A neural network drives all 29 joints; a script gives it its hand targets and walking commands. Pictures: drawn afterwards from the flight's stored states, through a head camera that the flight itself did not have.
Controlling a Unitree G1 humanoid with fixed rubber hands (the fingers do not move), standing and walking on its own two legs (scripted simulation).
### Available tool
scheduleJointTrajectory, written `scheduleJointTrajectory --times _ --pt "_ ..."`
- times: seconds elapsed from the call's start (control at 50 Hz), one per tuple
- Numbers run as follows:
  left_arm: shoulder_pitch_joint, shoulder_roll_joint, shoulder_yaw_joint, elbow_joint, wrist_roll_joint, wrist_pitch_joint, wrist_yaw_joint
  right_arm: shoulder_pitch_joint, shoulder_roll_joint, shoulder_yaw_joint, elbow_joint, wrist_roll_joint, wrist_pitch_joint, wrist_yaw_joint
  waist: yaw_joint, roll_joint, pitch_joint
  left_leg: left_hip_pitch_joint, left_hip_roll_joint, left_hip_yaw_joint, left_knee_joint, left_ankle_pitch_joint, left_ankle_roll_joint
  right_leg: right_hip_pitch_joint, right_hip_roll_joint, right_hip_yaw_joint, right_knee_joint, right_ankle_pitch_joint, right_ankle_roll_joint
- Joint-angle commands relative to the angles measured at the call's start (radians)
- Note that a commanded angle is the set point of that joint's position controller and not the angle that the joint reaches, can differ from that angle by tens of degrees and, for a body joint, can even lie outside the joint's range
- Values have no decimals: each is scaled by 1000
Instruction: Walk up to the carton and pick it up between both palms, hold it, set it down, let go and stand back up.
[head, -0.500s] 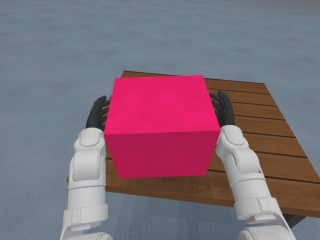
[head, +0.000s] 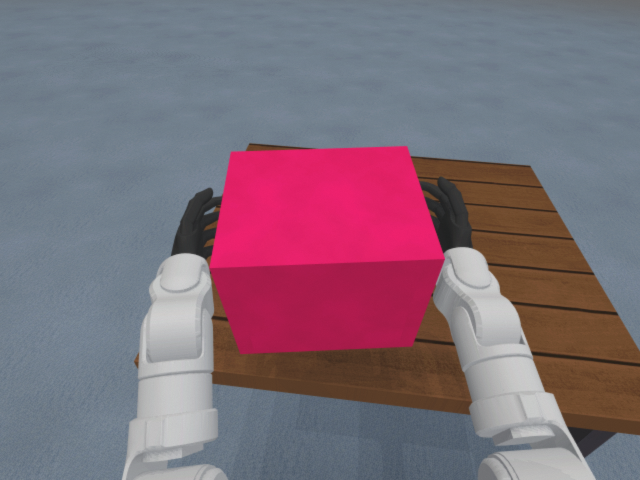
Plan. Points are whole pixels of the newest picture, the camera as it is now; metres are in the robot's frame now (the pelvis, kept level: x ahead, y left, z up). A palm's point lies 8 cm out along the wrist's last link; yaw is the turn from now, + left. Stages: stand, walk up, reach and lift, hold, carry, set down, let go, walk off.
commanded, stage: hold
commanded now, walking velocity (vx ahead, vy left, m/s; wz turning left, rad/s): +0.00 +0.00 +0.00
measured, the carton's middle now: (323, 250) +0.37 -0.01 +0.15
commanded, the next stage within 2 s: none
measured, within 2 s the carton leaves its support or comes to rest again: neither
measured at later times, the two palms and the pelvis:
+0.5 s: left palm (191, 252) +0.36 +0.15 +0.16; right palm (447, 241) +0.36 -0.16 +0.17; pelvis +0.00 +0.00 +0.00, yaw +0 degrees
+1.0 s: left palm (188, 253) +0.36 +0.15 +0.17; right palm (446, 243) +0.36 -0.15 +0.17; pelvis +0.00 +0.00 +0.00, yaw +0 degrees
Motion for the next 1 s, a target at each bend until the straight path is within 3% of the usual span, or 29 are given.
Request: scheduleJointTrajectory --times 0.0,0.04,0.12,0.2,0.22,0.26,0.28,0.32,0.36,0.38,0.42,0.44,0.46,0.52,0.56,0.6,0.64,0.68,0.72,0.76,0.84,0.92,0.94,0.98 --pt "-714 -476 -503 -68 -143 -54 -147 -662 565 443 -199 46 -18 106 1 22 -361 -133 -89 84 -116 228 -12 292 60 -29 6 127 -4" --pt "-734 -470 -462 -22 -122 -46 -161 -684 560 412 -159 26 -17 111 7 10 -311 -164 -89 94 -145 147 -3 274 56 -34 -8 44 -4" --pt "-742 -469 -424 11 -111 -46 -177 -699 568 398 -127 21 -21 111 11 11 -312 -174 -90 99 -146 147 0 304 54 -36 -7 58 -2" --pt "-814 -518 -513 -61 -166 -77 -149 -773 577 433 -231 54 -52 113 -2 70 -470 -87 -89 82 -80 321 -38 281 72 -46 18 142 -6" --pt "-821 -514 -521 -61 -164 -83 -142 -749 579 423 -200 44 -46 113 -16 66 -445 -77 -85 81 -79 323 -42 251 73 -49 16 126 -5" --pt "-779 -513 -531 -65 -168 -82 -138 -721 580 447 -223 56 -47 111 -11 58 -452 -65 -87 79 -69 362 -40 272 75 -44 16 167 -6" --pt "-768 -527 -552 -103 -176 -84 -136 -685 573 450 -222 58 -44 109 -30 72 -472 -46 -83 72 -61 402 -51 282 79 -45 26 205 -7" --pt "-751 -502 -522 -79 -145 -72 -136 -646 543 429 -153 59 -28 110 -25 90 -407 -49 -81 71 -79 369 -57 254 75 -46 14 144 -10" --pt "-744 -504 -526 -85 -147 -61 -139 -661 533 427 -172 60 -34 115 -19 90 -405 -48 -78 72 -78 368 -59 242 77 -50 9 117 -16" --pt "-738 -510 -543 -102 -155 -60 -136 -649 523 426 -175 67 -34 114 -31 103 -414 -31 -73 65 -72 394 -69 237 80 -51 12 129 -17" --pt "-738 -509 -526 -97 -151 -60 -131 -676 531 430 -198 64 -40 119 -7 94 -401 -48 -76 67 -70 382 -61 241 80 -52 9 112 -19" --pt "-704 -492 -497 -66 -135 -53 -135 -667 541 444 -193 70 -34 115 5 61 -374 -60 -83 76 -73 372 -44 260 75 -45 6 140 -12" --pt "-734 -507 -525 -99 -151 -58 -137 -679 546 440 -210 66 -38 114 -12 69 -393 -59 -78 73 -77 374 -52 256 79 -50 14 149 -10" --pt "-720 -500 -516 -78 -147 -53 -140 -697 550 446 -228 63 -37 108 -3 49 -392 -73 -84 80 -80 339 -41 265 75 -43 8 149 -5" --pt "-732 -516 -534 -92 -152 -56 -135 -704 541 441 -228 68 -41 113 -7 86 -396 -73 -80 74 -75 368 -52 253 76 -44 13 132 -13" --pt "-713 -514 -524 -100 -135 -53 -134 -675 540 446 -208 69 -37 115 0 83 -368 -56 -78 76 -72 387 -52 251 79 -44 6 134 -16" --pt "-755 -508 -552 -150 -155 -60 -130 -681 538 456 -223 82 -39 112 -16 87 -426 -43 -80 73 -58 421 -62 257 81 -45 16 166 -14" --pt "-703 -501 -544 -133 -151 -54 -130 -669 533 471 -254 87 -35 107 -6 73 -426 -35 -82 72 -58 429 -53 279 81 -40 18 214 -12" --pt "-697 -514 -573 -165 -164 -56 -126 -647 536 476 -268 95 -32 105 -19 87 -428 -17 -81 67 -45 478 -68 277 85 -40 28 249 -8" --pt "-686 -499 -551 -150 -159 -51 -129 -661 532 481 -270 94 -27 106 -5 66 -415 -41 -85 71 -52 442 -57 278 82 -38 19 232 -7" --pt "-675 -482 -496 -83 -120 -36 -149 -617 522 430 -182 52 -10 108 -13 40 -312 -88 -82 81 -107 294 -38 261 69 -39 -3 124 -11" --pt "-706 -492 -508 -119 -140 -43 -154 -659 537 447 -225 71 -22 108 -8 37 -354 -77 -81 77 -92 346 -41 282 75 -38 5 175 -6" --pt "-693 -487 -497 -79 -136 -40 -156 -669 539 445 -236 68 -21 105 -5 25 -342 -90 -84 82 -91 331 -34 289 74 -37 -1 177 -6" --pt "-710 -495 -520 -87 -149 -48 -155 -681 545 448 -255 66 -22 104 -17 42 -384 -87 -87 83 -79 347 -42 299 76 -35 9 203 -7"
